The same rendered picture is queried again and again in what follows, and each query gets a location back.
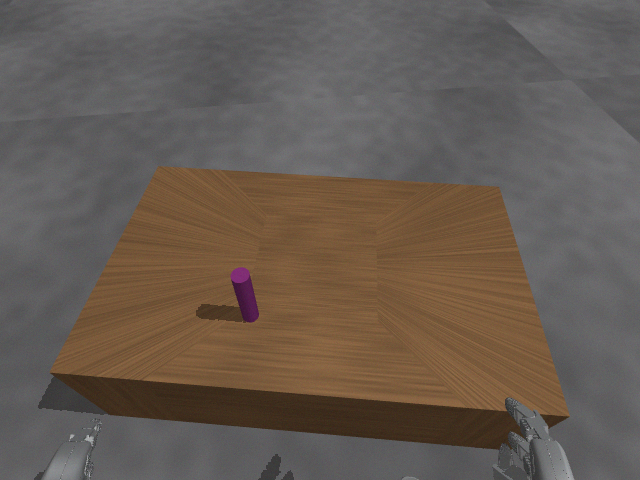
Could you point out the can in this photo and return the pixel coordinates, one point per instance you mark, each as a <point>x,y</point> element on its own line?
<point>242,284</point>

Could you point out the right robot hand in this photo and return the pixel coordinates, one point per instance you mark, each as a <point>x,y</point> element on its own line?
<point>543,457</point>

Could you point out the left robot hand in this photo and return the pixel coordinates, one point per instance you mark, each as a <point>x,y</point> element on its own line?
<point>72,459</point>

